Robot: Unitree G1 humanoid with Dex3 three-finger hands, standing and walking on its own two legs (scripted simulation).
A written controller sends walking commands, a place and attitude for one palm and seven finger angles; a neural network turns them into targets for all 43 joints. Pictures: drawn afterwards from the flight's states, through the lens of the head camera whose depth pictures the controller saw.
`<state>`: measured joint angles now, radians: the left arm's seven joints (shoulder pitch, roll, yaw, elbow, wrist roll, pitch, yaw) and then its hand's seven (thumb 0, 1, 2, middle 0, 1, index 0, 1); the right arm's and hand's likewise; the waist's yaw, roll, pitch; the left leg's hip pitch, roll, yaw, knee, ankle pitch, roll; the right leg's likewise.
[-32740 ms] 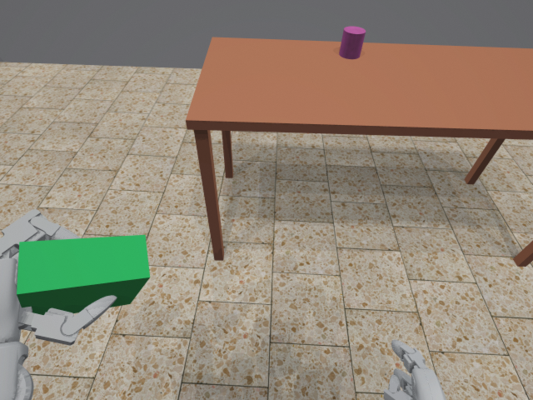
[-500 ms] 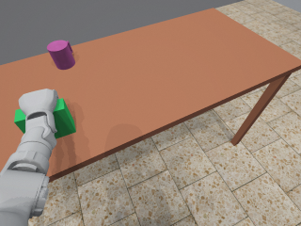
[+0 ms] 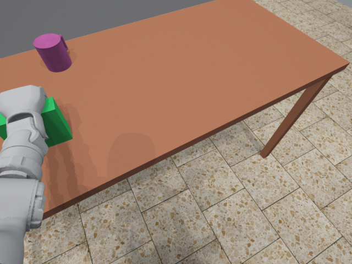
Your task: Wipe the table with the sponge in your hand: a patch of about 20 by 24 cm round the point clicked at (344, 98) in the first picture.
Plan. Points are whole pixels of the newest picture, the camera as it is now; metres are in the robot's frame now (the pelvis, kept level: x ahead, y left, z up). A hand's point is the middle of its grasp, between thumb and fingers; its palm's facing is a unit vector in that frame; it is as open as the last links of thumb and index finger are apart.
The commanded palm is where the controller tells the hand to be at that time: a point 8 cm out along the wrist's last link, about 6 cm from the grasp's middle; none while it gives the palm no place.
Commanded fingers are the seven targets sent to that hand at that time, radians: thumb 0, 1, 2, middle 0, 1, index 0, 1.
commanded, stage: wipe forward along the middle lane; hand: left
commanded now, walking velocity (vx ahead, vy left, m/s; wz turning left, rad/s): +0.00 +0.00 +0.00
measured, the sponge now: (39, 131) +0.42 +0.35 +0.02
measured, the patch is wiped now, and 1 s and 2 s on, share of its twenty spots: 1.00 1.00 1.00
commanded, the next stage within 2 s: slide back across to the first lane in 0.36 s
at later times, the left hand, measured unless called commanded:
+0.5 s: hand (26, 104) +0.48 +0.38 +0.06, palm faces -0.13 +0.03 -0.99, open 9.3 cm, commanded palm +0.47 +0.36 +0.10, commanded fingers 0.00 0.10 1.30 -1.20 -1.60 -1.20 -1.60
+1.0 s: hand (2, 115) +0.44 +0.42 +0.06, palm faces -0.13 +0.01 -0.99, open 9.3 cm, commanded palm +0.44 +0.41 +0.11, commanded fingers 0.00 0.10 1.30 -1.20 -1.60 -1.20 -1.60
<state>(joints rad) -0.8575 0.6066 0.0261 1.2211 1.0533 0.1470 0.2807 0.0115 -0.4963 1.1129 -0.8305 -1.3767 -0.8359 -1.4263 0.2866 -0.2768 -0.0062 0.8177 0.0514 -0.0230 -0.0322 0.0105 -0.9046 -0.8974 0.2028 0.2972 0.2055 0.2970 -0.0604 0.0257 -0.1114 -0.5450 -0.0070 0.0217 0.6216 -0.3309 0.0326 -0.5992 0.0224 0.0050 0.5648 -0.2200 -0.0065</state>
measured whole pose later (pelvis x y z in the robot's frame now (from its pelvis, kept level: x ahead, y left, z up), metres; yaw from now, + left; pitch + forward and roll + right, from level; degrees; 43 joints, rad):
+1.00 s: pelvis +0.02 +0.02 +0.00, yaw +0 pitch +17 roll -2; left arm -0.82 0.76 0.14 1.20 1.10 0.02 0.19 0.00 -0.48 1.11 -0.81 -1.41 -0.81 -1.46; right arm 0.30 -0.30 -0.01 0.79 0.04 0.04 -0.02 0.01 -0.90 -0.90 0.20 0.30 0.21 0.30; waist -0.05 0.03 -0.11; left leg -0.56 -0.01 0.01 0.65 -0.38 0.05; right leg -0.60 0.02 0.00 0.56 -0.25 0.01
